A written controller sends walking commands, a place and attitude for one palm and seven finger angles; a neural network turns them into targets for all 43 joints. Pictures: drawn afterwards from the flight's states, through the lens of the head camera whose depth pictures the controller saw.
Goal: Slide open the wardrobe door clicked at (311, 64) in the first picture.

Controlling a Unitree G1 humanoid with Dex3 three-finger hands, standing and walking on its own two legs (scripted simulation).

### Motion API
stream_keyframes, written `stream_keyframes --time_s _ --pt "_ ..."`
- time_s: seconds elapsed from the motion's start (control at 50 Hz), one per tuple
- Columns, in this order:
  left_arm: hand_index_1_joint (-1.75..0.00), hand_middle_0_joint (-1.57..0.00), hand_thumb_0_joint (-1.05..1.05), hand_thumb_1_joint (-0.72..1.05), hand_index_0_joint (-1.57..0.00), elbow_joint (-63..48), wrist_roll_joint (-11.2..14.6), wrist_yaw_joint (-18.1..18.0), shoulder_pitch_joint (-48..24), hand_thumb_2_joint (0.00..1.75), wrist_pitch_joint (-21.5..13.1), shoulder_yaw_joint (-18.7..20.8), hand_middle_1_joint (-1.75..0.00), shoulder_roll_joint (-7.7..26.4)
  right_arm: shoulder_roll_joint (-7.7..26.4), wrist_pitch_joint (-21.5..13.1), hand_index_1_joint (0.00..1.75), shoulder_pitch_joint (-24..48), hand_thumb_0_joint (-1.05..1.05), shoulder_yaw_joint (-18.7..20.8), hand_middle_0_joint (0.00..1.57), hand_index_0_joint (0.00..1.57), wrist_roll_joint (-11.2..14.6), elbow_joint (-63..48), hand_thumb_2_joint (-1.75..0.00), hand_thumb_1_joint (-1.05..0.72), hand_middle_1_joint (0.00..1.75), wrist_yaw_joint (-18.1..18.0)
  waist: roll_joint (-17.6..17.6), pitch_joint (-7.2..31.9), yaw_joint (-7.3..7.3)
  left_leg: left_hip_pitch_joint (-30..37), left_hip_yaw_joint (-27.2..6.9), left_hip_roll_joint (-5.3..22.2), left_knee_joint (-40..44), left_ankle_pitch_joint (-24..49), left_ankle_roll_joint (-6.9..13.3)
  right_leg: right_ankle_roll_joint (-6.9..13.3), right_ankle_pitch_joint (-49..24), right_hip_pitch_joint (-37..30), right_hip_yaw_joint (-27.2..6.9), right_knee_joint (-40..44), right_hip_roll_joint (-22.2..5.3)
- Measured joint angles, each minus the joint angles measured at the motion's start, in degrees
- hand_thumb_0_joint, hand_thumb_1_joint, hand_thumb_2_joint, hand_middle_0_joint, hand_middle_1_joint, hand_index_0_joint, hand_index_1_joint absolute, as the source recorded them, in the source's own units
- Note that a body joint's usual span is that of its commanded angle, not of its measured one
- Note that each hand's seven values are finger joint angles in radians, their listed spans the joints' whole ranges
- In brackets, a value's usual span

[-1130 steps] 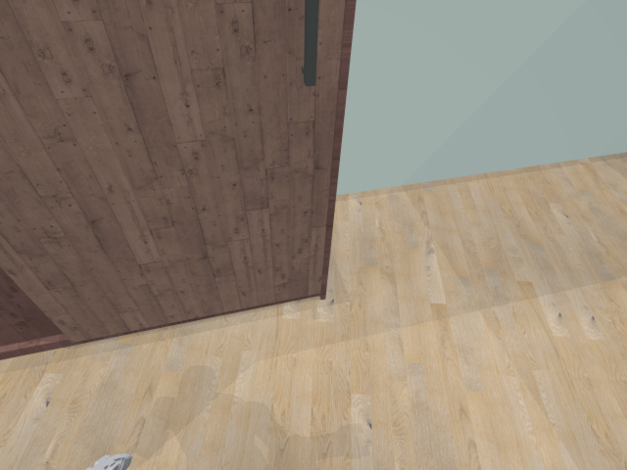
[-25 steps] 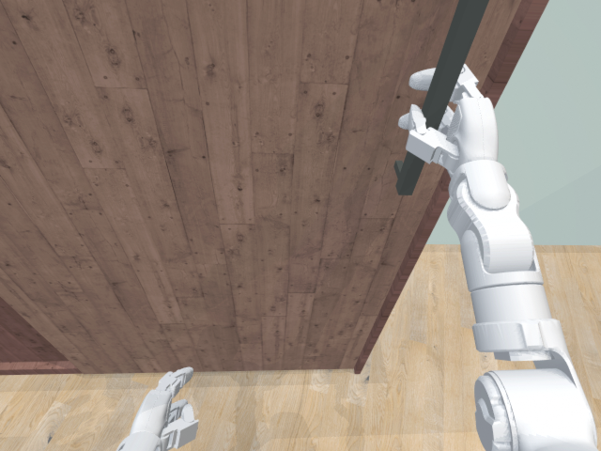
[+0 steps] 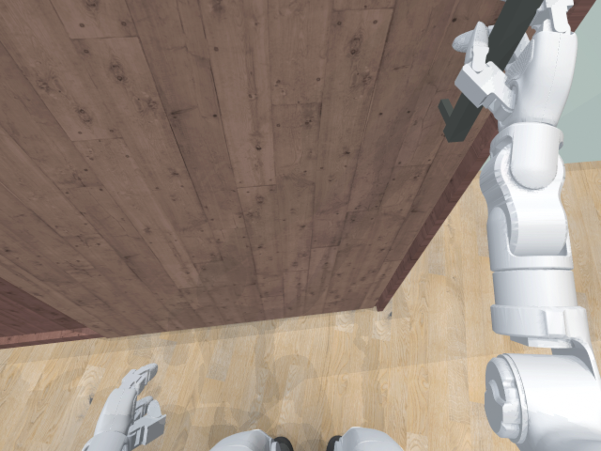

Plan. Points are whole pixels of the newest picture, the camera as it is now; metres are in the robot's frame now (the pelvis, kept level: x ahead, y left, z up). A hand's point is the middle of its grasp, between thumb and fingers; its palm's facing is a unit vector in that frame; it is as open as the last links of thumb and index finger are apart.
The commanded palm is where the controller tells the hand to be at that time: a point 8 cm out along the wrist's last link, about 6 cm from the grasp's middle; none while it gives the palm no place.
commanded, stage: step sideways, sliding the door along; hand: right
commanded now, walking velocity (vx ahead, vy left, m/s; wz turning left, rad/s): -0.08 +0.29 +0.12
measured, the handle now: (498, 22) +0.48 -0.19 +0.26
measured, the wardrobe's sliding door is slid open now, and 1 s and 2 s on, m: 0.02 0.25 0.44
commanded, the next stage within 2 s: stop walking and hold the door there in 2.00 s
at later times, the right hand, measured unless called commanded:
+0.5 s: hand (393, 69) +0.44 -0.09 +0.24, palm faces +0.43 +0.90 -0.08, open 6.6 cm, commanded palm +0.39 -0.07 +0.24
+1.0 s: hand (228, 83) +0.42 +0.07 +0.24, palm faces +0.31 +0.95 +0.01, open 6.8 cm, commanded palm +0.38 +0.09 +0.22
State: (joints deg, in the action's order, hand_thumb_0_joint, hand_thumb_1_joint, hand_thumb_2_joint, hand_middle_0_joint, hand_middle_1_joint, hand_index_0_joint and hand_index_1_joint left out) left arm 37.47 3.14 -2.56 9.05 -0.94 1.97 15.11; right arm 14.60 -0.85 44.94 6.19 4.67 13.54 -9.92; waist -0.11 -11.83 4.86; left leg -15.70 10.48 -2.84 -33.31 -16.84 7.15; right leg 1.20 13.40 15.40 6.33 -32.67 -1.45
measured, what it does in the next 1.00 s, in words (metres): steps to the left: left foot, then right foot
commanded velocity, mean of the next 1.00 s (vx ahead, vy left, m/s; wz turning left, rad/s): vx -0.13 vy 0.29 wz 0.13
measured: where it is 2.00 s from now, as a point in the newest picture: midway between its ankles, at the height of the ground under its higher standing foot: outside the picture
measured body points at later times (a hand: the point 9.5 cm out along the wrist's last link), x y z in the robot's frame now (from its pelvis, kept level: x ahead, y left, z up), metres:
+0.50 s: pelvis +0.05 +0.16 -0.02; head +0.12 +0.16 +0.42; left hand +0.30 +0.31 -0.12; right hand +0.41 -0.14 +0.24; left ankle +0.13 +0.28 -0.73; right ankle +0.01 -0.09 -0.71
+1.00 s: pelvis +0.04 +0.26 +0.02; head +0.12 +0.23 +0.45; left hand +0.24 +0.46 -0.08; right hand +0.40 +0.02 +0.24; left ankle +0.02 +0.45 -0.65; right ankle +0.07 +0.08 -0.73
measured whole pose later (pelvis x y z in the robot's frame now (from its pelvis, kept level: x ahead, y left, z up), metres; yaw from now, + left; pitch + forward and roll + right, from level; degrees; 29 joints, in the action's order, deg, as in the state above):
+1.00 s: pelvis +0.04 +0.26 +0.02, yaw +3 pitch -5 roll +6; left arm 32.1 2.7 3.2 5.7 -2.8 1.4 9.2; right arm 12.5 -0.4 30.0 9.7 3.3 -7.2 -10.0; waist -4.0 -16.1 9.0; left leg -20.6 3.1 2.2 -56.4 -25.7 -2.1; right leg -6.8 11.3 10.3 7.0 -27.6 -18.3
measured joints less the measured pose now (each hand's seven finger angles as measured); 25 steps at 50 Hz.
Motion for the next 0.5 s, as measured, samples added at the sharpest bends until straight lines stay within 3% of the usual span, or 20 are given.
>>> stream_keyframes --time_s 0.04,0.1,0.18,0.24,0.3,0.36,0.42,0.46,0.5 --pt "-0.3 -0.2 0.02 0.91 -0.19 -0.97 0.12 0.65 -2.51 0.9 0.12 1.09 -0.3 -0.6 0.53 -0.23 1.29 1.19 -0.02 -0.9 0.46 0.19 0.46 -0.63 -0.84 -0.76 1.4 0.24 0.58 -2.09 0.1 -4.8 -4.11 0.11 -13.32 -3.33 -3.37 0.19 2.28 -0.57 -0.07 -0.48 0.05" --pt "-0.3 -0.2 0.02 0.91 -0.19 -1.68 -0.23 2.43 -6.03 0.9 0.21 1.09 -0.3 -1.61 0.18 -0.42 1.28 1.19 -0.02 -1.04 0.46 0.19 0.85 -1.87 -0.84 -0.76 1.4 0.74 -1.22 -4.55 0.11 -11.36 -9.87 -0.34 -33.9 -8.08 -4.68 -0.88 3.77 -1.69 -1.75 -1.41 -2.21" --pt "-0.3 -0.2 0.01 0.91 -0.19 -2.66 -0.1 4.03 -7.79 0.9 1.17 -0.13 -0.3 -4.61 -0.72 0.29 1.27 0.3 -0.02 -2.09 0.46 0.2 -0.2 -4.53 -0.83 -0.76 1.4 1.96 -2.06 -4.64 2.66 -17.15 -12.09 3.5 -42.31 -7.64 -6.64 -3.15 3.28 -3.15 -3.03 0.46 -7.05" --pt "-0.3 -0.2 0.01 0.9 -0.2 -3.66 -0.04 4.75 -7.56 0.9 1.48 -1.08 -0.3 -6.84 -0.65 1.19 1.26 -0.18 -0.02 -3.2 0.46 0.21 -0.74 -6.26 -0.83 -0.76 1.4 3.12 -1.92 -4.61 4.93 -18.3 -11.23 6.09 -40.32 -6.57 -8.05 -5.15 2.94 -5.05 -3.81 2.3 -10.78" --pt "-0.3 -0.2 0.01 0.9 -0.2 -4.54 -0.06 5.19 -7.21 0.9 1.43 -1.67 -0.3 -8.04 0.27 1.47 1.24 -1.0 -0.02 -3.52 0.46 0.21 -0.47 -7.21 -0.83 -0.75 1.4 3.8 -2.45 -4.86 6.31 -16.83 -9.28 6.86 -34.87 -5.78 -8.84 -7.11 2.8 -7.32 -4.65 3.74 -14.01" --pt "-0.3 -0.21 0.01 0.9 -0.2 -5.29 -0.14 5.15 -7.06 0.9 1.1 -1.96 -0.3 -8.05 1.61 1.19 1.24 -2.37 -0.03 -2.37 0.46 0.2 0.2 -7.36 -0.84 -0.75 1.4 3.54 -3.72 -5.2 6.9 -13.31 -7.13 6.2 -27.1 -5.28 -9.02 -9.23 3.27 -9.59 -5.11 4.12 -16.31" --pt "-0.3 -0.21 0.01 0.9 -0.2 -6.06 0.09 4.86 -6.92 0.9 0.59 -2.06 -0.3 -7.28 3.05 0.71 1.24 -3.7 -0.03 0.32 0.47 0.2 1.38 -6.38 -0.85 -0.73 1.41 2.81 -5.36 -5.36 6.5 -7.84 -5.49 4.61 -16.97 -3.22 -8.55 -11.02 4.76 -10.51 -6.03 2.11 -17.61" --pt "-0.3 -0.21 0.01 0.9 -0.2 -6.39 0.68 4.7 -6.67 0.9 0.21 -2.11 -0.3 -6.83 3.93 1.07 1.23 -3.93 -0.04 2.77 0.48 0.2 2.18 -5.25 -0.85 -0.72 1.41 2.18 -5.29 -5.3 5.72 -2.34 -5.13 4.02 -6.35 4.34 -8.15 -9.36 6.48 -9.05 -6.53 -2.83 -17.31" --pt "-0.3 -0.21 0.01 0.9 -0.2 -5.71 1.29 4.5 -7.76 0.9 0.03 -2.15 -0.3 -5.23 4.04 1.3 1.23 -4.72 -0.04 6.39 0.5 0.18 1.9 -4.95 -0.85 -0.72 1.42 1.21 -6.55 -5.86 3.23 0.43 -3.96 3.95 -3.63 4.26 -7.2 -5.03 9.49 -4.85 -8.87 -12.61 -16.43"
